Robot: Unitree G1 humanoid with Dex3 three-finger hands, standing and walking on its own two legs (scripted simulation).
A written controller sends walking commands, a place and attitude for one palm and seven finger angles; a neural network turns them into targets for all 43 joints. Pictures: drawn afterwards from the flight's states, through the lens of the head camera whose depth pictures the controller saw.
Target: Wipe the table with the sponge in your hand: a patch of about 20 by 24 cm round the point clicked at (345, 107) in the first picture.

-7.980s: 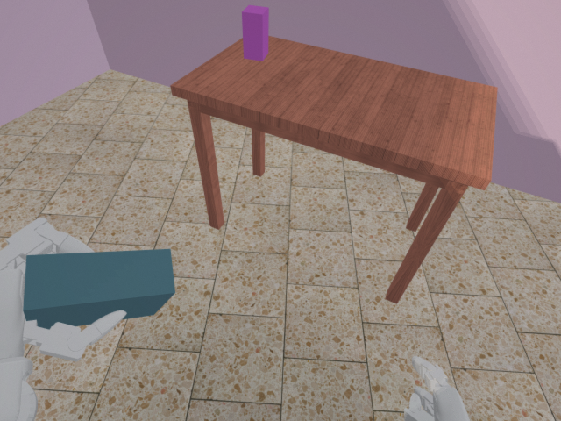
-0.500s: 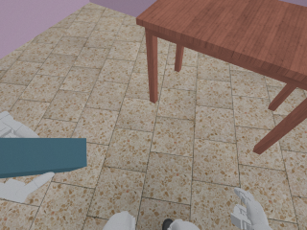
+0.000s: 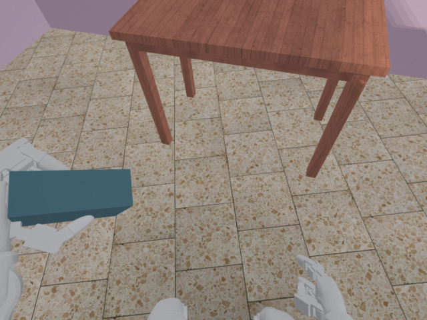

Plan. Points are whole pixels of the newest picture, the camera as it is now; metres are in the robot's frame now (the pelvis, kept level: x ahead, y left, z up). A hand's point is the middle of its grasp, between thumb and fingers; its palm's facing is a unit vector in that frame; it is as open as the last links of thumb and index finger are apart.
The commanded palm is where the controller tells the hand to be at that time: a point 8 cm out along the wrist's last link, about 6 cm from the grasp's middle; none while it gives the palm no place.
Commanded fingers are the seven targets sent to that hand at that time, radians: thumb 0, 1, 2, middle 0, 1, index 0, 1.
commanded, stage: turn to face it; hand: left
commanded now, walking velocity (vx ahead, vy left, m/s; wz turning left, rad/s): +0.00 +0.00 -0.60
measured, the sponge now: (90, 196) +0.25 +0.20 +0.15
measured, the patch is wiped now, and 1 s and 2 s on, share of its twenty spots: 0.00 0.00 0.00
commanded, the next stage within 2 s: take the last steps up to it in 1.02 s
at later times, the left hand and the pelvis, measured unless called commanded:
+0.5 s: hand (107, 201) +0.23 +0.15 +0.18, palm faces +0.13 -0.89 -0.43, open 9.5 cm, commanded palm +0.20 +0.20 +0.20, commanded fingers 0.00 0.10 1.30 -1.20 -1.60 -1.20 -1.60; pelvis -0.04 -0.01 +0.02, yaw -19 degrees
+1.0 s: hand (184, 221) +0.21 +0.05 +0.19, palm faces -0.11 -0.86 -0.50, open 9.5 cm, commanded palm +0.18 +0.12 +0.20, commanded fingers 0.00 0.10 1.30 -1.20 -1.60 -1.20 -1.60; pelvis -0.10 -0.04 +0.01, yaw -31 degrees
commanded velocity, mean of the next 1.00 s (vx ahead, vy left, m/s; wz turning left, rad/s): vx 0.00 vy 0.00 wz -0.46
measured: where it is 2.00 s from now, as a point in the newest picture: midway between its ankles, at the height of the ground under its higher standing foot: outside the picture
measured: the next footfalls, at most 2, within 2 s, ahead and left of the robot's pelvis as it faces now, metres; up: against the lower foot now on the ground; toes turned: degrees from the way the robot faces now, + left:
left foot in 0.32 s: +0.03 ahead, +0.13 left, +0.00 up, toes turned -7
right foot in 0.60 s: -0.05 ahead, -0.16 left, +0.00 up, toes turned -29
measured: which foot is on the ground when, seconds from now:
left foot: up 0.00-0.30, down 0.32-0.62, up 0.64-0.98, down 1.00-1.00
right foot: down 0.00-0.34, up 0.36-0.58, down 0.60-1.00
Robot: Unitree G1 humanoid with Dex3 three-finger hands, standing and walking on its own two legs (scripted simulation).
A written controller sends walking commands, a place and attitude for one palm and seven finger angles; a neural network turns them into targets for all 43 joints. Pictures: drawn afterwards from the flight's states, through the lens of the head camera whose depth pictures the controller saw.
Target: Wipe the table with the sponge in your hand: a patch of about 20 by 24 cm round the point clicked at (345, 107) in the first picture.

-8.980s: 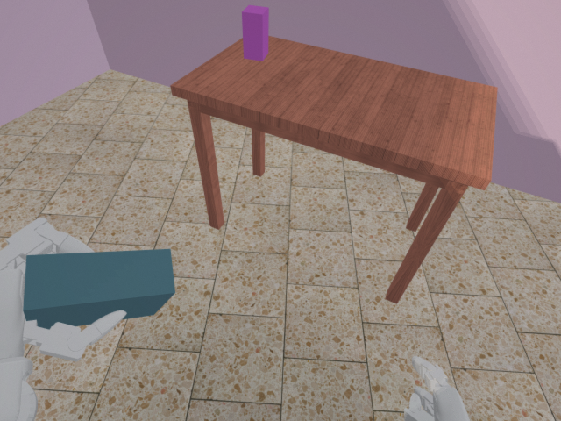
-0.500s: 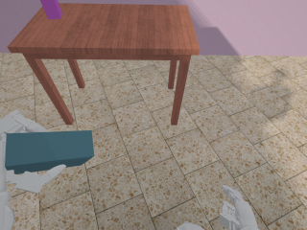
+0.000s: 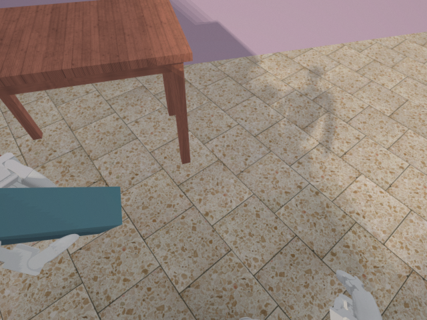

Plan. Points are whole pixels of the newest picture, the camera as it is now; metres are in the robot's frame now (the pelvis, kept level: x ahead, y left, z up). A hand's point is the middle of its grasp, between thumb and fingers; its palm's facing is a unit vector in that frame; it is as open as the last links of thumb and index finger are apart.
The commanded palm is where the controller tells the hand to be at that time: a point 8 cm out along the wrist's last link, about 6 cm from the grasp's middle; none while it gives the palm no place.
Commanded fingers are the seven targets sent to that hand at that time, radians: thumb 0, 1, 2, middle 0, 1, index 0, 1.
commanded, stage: turn to face it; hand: left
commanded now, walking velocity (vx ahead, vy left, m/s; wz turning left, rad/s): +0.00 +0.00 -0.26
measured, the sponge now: (76, 214) +0.23 +0.20 +0.15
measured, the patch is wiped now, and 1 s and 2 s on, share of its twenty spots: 0.00 0.00 0.00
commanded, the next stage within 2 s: take the last steps up to it in 0.02 s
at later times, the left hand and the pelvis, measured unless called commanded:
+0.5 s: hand (65, 222) +0.21 +0.20 +0.17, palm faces +0.29 -0.81 -0.51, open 9.5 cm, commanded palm +0.16 +0.25 +0.19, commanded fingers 0.00 0.10 1.30 -1.20 -1.60 -1.20 -1.60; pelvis -0.01 -0.02 +0.01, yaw -3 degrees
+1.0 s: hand (56, 178) +0.27 +0.23 +0.17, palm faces +0.38 -0.79 -0.48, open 9.5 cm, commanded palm +0.22 +0.28 +0.19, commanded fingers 0.00 0.10 1.30 -1.20 -1.60 -1.20 -1.60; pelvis +0.06 +0.00 +0.00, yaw +0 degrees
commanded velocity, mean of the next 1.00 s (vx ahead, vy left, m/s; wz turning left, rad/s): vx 0.27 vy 0.14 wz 0.05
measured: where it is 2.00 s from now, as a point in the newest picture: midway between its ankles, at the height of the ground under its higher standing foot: (183, 297)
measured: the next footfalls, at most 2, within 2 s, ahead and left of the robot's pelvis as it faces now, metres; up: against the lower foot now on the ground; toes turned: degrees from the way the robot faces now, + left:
right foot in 0.24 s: +0.02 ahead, -0.14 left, +0.00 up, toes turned -11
left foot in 0.58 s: +0.07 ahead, +0.12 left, +0.00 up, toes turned +6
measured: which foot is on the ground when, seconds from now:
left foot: down 0.00-0.26, up 0.28-0.56, down 0.58-0.86, up 0.88-1.00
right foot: down 0.00-0.02, up 0.04-0.22, down 0.24-0.60, up 0.62-0.84, down 0.86-1.00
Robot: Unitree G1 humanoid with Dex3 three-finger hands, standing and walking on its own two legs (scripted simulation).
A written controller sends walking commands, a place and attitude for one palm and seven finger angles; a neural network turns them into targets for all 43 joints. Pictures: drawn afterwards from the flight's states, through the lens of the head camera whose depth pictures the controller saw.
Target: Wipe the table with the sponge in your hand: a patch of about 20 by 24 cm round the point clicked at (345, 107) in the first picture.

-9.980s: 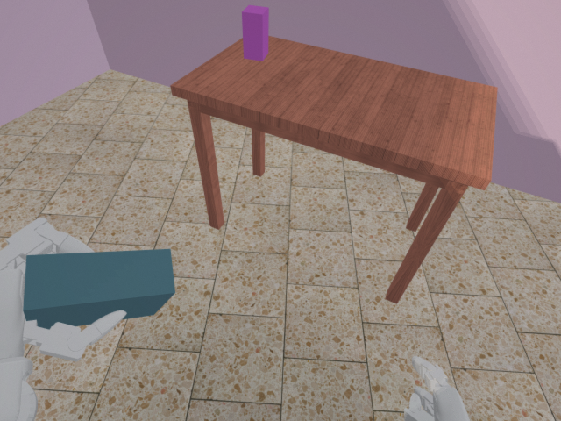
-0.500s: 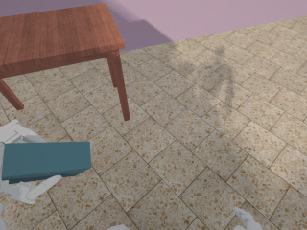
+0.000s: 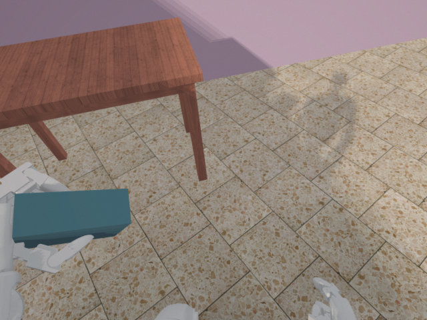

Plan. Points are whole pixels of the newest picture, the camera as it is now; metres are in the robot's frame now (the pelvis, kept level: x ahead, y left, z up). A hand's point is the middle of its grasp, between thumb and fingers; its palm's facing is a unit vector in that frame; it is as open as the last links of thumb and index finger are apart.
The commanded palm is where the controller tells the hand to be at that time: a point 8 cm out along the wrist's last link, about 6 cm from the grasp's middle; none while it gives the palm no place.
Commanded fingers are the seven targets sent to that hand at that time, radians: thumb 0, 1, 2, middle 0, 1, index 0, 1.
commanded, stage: take the last steps up to it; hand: left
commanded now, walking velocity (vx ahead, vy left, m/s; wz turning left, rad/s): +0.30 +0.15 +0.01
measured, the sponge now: (90, 217) +0.23 +0.20 +0.14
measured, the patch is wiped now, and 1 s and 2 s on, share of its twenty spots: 0.00 0.00 0.00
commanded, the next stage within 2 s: come to a stop and stand still in 1.78 s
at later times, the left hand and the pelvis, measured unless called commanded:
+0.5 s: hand (55, 143) +0.34 +0.28 +0.18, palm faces +0.32 -0.80 -0.51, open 9.5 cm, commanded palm +0.29 +0.34 +0.18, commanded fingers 0.00 0.10 1.30 -1.20 -1.60 -1.20 -1.60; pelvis +0.12 +0.06 +0.00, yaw -2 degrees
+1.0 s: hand (50, 94) +0.48 +0.36 +0.18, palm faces +0.38 -0.81 -0.45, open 9.5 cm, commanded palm +0.41 +0.40 +0.18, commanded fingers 0.00 0.10 1.30 -1.20 -1.60 -1.20 -1.60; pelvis +0.24 +0.13 -0.01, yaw -2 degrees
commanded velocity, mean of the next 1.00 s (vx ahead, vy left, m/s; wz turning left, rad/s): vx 0.30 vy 0.15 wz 0.02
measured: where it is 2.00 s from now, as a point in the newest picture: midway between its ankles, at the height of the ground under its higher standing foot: (184, 270)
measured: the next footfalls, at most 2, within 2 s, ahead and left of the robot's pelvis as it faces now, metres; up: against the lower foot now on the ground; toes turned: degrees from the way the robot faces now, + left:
left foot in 0.22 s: +0.15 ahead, +0.18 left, +0.00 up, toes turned +10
right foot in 0.54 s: +0.19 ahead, -0.04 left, +0.00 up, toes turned -13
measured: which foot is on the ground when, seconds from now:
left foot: up 0.00-0.20, down 0.22-0.54, up 0.56-0.88, down 0.90-1.00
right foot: down 0.00-0.22, up 0.24-0.52, down 0.54-0.90, up 0.92-1.00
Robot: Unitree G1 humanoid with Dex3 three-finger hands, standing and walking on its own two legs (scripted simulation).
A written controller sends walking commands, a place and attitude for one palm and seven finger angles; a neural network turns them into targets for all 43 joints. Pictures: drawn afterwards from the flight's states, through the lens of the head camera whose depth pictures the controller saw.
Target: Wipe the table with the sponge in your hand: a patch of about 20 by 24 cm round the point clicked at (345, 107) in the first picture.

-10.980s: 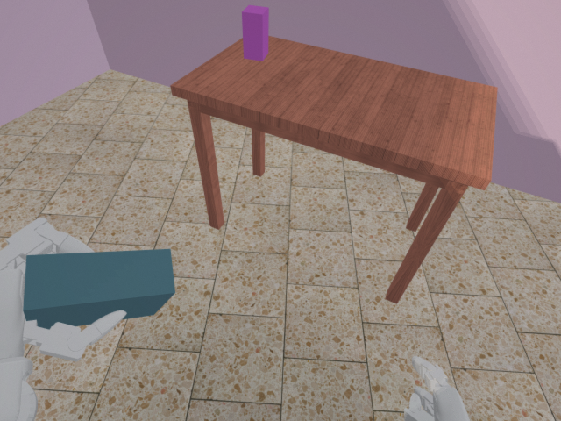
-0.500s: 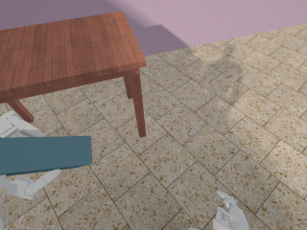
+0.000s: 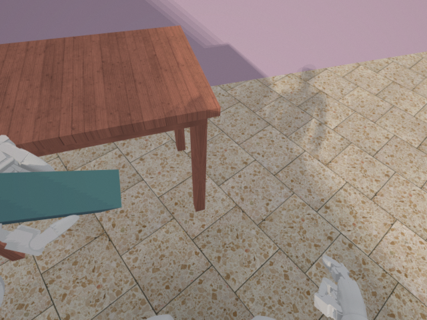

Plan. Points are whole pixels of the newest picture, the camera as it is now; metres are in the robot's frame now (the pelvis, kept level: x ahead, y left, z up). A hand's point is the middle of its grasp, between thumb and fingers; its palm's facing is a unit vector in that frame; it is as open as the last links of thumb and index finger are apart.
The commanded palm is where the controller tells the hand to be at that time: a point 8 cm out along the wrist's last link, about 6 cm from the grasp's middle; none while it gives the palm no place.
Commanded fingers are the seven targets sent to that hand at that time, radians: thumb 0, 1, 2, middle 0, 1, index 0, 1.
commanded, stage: take the last steps up to it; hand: left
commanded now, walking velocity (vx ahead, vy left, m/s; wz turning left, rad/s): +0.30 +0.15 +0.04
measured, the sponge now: (76, 195) +0.25 +0.21 +0.16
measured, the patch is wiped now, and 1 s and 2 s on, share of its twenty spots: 0.00 0.00 0.00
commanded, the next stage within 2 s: come to a stop and stand still in 0.78 s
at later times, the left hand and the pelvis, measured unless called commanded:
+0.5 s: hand (49, 143) +0.32 +0.27 +0.18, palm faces +0.37 -0.80 -0.48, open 9.5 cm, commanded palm +0.26 +0.32 +0.19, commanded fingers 0.00 0.10 1.30 -1.20 -1.60 -1.20 -1.60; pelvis +0.11 +0.04 +0.01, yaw +2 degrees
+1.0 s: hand (43, 100) +0.41 +0.32 +0.18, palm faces +0.39 -0.79 -0.48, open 9.5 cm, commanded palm +0.35 +0.36 +0.19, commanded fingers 0.00 0.10 1.30 -1.20 -1.60 -1.20 -1.60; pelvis +0.19 +0.08 +0.01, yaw +0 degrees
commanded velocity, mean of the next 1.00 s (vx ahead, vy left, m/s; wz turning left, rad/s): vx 0.16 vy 0.12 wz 0.00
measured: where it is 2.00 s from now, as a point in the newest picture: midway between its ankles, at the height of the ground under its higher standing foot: outside the picture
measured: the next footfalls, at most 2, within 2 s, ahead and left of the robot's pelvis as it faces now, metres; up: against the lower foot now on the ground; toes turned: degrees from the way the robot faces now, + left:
right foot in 0.22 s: +0.12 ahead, -0.09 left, +0.00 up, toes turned -11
left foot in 0.56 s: +0.22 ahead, +0.20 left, +0.00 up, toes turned +10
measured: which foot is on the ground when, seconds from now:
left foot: down 0.00-0.22, up 0.24-0.54, down 0.56-0.86, up 0.88-1.00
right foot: up 0.00-0.20, down 0.22-0.56, up 0.58-0.82, down 0.84-1.00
